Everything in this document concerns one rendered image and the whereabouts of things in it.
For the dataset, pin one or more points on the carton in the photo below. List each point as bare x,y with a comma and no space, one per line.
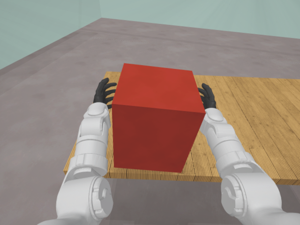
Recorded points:
156,115

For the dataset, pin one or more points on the robot left upper arm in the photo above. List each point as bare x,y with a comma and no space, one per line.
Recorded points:
83,201

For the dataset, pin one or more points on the robot left hand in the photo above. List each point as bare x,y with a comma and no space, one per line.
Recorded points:
101,92

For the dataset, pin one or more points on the robot right upper arm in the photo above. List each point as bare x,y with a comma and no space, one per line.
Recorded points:
254,199

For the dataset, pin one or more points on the robot right hand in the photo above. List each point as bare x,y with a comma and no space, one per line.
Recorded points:
208,99

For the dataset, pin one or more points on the table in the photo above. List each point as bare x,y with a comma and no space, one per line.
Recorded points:
265,114

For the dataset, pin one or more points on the right robot forearm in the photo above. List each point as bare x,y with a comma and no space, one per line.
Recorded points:
227,149

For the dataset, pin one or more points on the left robot forearm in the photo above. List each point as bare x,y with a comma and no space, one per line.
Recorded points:
91,145

